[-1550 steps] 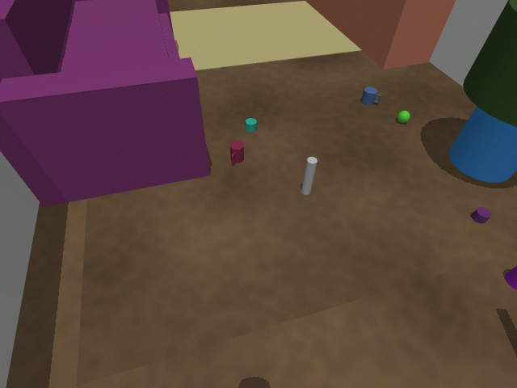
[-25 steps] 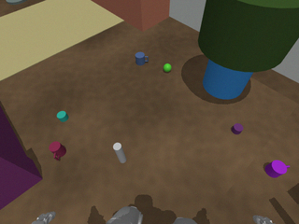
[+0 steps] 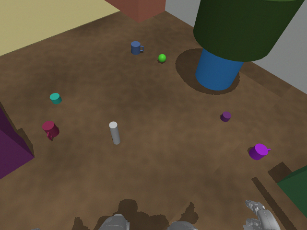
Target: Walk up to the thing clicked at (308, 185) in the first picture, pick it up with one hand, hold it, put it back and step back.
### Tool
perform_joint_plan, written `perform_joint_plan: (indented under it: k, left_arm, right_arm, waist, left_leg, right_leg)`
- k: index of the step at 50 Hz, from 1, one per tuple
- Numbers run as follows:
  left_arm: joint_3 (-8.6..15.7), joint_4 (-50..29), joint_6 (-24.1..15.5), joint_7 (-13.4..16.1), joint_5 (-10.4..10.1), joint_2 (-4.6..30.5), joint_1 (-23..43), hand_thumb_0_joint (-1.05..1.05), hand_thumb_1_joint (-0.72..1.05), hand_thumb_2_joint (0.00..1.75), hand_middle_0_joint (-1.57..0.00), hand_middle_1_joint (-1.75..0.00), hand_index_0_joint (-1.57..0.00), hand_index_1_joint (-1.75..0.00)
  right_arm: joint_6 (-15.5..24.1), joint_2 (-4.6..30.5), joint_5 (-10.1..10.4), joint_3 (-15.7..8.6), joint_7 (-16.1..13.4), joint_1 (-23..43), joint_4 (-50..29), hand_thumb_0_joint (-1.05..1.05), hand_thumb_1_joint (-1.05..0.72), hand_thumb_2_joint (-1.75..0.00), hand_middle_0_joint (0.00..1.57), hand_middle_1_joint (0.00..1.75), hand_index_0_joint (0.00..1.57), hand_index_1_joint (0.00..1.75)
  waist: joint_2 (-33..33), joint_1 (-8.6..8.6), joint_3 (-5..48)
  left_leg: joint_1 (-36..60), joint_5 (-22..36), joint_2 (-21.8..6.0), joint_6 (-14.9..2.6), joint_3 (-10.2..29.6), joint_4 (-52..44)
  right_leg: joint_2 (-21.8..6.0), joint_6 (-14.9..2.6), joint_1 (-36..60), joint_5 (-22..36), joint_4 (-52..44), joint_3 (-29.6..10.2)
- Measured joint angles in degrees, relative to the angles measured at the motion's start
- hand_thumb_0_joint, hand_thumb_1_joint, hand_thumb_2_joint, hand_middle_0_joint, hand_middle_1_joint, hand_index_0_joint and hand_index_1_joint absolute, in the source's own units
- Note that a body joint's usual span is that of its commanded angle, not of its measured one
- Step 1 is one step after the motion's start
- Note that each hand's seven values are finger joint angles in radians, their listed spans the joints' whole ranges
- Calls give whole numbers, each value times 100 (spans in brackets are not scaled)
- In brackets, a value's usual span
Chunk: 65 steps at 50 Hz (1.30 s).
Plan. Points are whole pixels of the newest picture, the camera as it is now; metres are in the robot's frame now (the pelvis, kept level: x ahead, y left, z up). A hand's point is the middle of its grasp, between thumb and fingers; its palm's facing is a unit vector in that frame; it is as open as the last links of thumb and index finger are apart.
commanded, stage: step back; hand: left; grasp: from the side
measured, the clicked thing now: (115, 133) +0.70 +0.23 -0.65
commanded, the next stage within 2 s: stand in 1.90 s
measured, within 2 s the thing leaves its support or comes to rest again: neither
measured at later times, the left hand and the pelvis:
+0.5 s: hand out of the picture -0.04 +0.26 -0.14, palm faces +0.07 -0.92 -0.40, open 7.4 cm; pelvis -0.17 -0.02 +0.00, yaw +4 degrees
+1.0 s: hand out of the picture -0.26 +0.23 -0.13, palm faces +0.09 -0.89 -0.44, open 7.4 cm; pelvis -0.32 -0.06 +0.00, yaw +6 degrees
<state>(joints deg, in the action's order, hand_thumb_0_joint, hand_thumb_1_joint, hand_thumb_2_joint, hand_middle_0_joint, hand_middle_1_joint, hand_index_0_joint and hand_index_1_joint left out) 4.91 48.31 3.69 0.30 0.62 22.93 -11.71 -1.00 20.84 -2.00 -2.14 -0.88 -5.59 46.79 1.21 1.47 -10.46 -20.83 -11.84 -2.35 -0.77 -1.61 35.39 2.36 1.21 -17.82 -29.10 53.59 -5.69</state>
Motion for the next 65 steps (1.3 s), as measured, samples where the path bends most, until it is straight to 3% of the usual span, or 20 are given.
perform_joint_plan:
  k: [2,4,7,9,12,16,20,23,27,30,34,36,39,41,44,50,52,56,61,65]
  left_arm:
    - [-11,48,-56,-31,8,-24,-52,1,91,90,-20,-30,-20,-30]
    - [-12,135,-115,-46,68,-149,-56,1,91,90,-20,-30,-20,-30]
    - [-87,100,-109,-101,111,-235,-168,1,91,90,-20,-30,-20,-30]
    - [-119,81,-98,-69,123,-293,-195,1,90,90,-21,-30,-20,-30]
    - [-108,2,-69,-19,153,-305,-89,1,90,90,-21,-30,-21,-30]
    - [-105,-263,-106,62,164,-197,208,1,90,90,-21,-30,-21,-30]
    - [-113,-449,-52,77,58,7,600,1,90,90,-21,-30,-21,-30]
    - [-89,-342,41,123,8,14,686,1,90,90,-21,-30,-20,-30]
    - [-84,-212,47,96,-55,21,592,1,91,90,-20,-30,-20,-30]
    - [-94,-172,6,53,-24,-8,453,1,91,90,-20,-30,-20,-30]
    - [-116,-43,-61,2,9,-23,307,1,91,90,-20,-30,-20,-30]
    - [-113,84,-125,2,66,-130,271,1,91,90,-20,-30,-20,-30]
    - [-175,135,-123,-53,108,-200,110,1,90,90,-21,-30,-20,-30]
    - [-201,173,-116,-24,130,-249,37,1,90,90,-21,-30,-21,-30]
    - [-175,179,-147,9,173,-268,14,1,90,90,-21,-30,-21,-30]
    - [-118,98,-285,-21,208,-119,99,1,90,90,-21,-30,-21,-30]
    - [-121,138,-268,-34,180,-18,126,1,90,90,-21,-30,-21,-30]
    - [-112,480,-190,-52,88,60,-34,1,90,90,-21,-30,-20,-30]
    - [-109,764,-292,-137,24,90,-178,1,91,90,-20,-30,-20,-30]
    - [-137,918,-431,-105,70,-116,-138,1,91,90,-20,-30,-20,-30]
  right_arm:
    - [-51,72,11,-5,15,58,-60,0,-90,-90,21,30,21,30]
    - [-126,194,54,-43,20,124,-32,0,-90,-90,21,30,21,30]
    - [-253,205,115,-108,-42,6,131,0,-90,-90,21,30,20,30]
    - [-252,249,162,-116,-43,-137,194,0,-90,-90,21,30,20,30]
    - [-196,297,179,-106,-54,-383,238,0,-90,-90,21,30,20,30]
    - [-199,269,132,-86,-53,-607,321,0,-90,-90,21,30,20,30]
    - [-122,107,32,-99,-30,-639,442,0,-90,-90,20,30,20,30]
    - [-110,17,-16,-21,52,-585,446,0,-90,-90,21,30,20,30]
    - [-81,-36,-39,35,9,-464,373,0,-90,-90,21,30,21,30]
    - [-70,16,-44,14,-14,-300,219,0,-90,-90,21,30,21,30]
    - [-97,142,-18,14,-1,-68,18,0,-90,-90,21,30,21,30]
    - [-163,264,28,-10,10,78,26,0,-90,-90,21,30,21,30]
    - [-275,246,81,-73,-69,49,134,0,-90,-90,21,30,20,30]
    - [-277,278,122,-79,-73,-60,185,0,-90,-90,21,30,20,30]
    - [-212,323,117,-79,-55,-285,278,0,-90,-90,21,30,20,30]
    - [-183,286,10,-111,58,-685,694,0,-90,-90,20,30,20,30]
    - [-98,207,-3,-139,90,-733,845,0,-90,-90,20,30,20,30]
    - [38,14,-69,-87,145,-810,980,0,-90,-90,21,30,20,30]
    - [135,-109,-82,-8,161,-742,1001,0,-90,-90,21,30,21,30]
    - [41,-33,-9,-19,131,-602,988,0,-90,-90,21,30,21,30]
  waist:
    - [-75,26,8]
    - [-366,-18,-36]
    - [-312,33,83]
    - [-268,53,153]
    - [-247,-8,212]
    - [-193,-114,152]
    - [132,-150,-59]
    - [114,-211,-79]
    - [68,-209,40]
    - [-15,-152,49]
    - [-116,-66,65]
    - [-386,-71,25]
    - [-315,-4,116]
    - [-267,31,179]
    - [-265,26,264]
    - [-254,11,419]
    - [-119,-5,427]
    - [44,-87,591]
    - [67,-99,660]
    - [-285,-92,635]
  left_leg:
    - [-225,30,-85,77,-40,199]
    - [-441,3,-232,112,137,451]
    - [-817,-1305,367,123,650,1678]
    - [-925,-1415,741,118,863,2558]
    - [-731,-1482,905,153,864,2989]
    - [43,-1704,659,159,586,1801]
    - [685,-866,617,3,259,230]
    - [495,-763,483,-48,298,337]
    - [328,-385,270,-21,285,47]
    - [129,-184,124,-9,217,7]
    - [-285,-31,-50,138,118,237]
    - [-530,-53,-215,160,266,499]
    - [-906,-1385,376,134,760,1696]
    - [-1019,-1501,739,129,955,2586]
    - [-808,-1456,859,191,922,3009]
    - [432,-1850,446,162,464,1054]
    - [865,-1165,450,71,324,70]
    - [944,-866,483,-70,257,-118]
    - [1046,-782,329,54,195,-241]
    - [887,-1208,74,84,374,280]
  right_leg:
    - [-146,-84,404,398,-1084,172]
    - [-14,-116,548,583,-1516,344]
    - [-150,-186,296,684,-1332,310]
    - [-267,-181,222,860,-1450,267]
    - [-374,-165,69,1087,-1584,326]
    - [-471,-115,-203,1283,-1544,523]
    - [-662,-105,-603,1270,-1032,493]
    - [-87,-197,-908,-3,223,5]
    - [323,-196,-964,-106,1494,-180]
    - [188,-73,-539,-182,984,-30]
    - [-127,-118,299,313,-970,271]
    - [14,-179,461,508,-1471,425]
    - [-119,-261,186,635,-1267,405]
    - [-244,-257,119,816,-1384,382]
    - [-357,-259,9,1019,-1513,456]
    - [-525,-252,-206,1132,-1430,806]
    - [-653,-187,-288,1114,-1287,832]
    - [-444,-203,-442,316,-706,430]
    - [-372,-210,-33,503,-1305,482]
    - [-119,-199,316,1380,-1966,686]
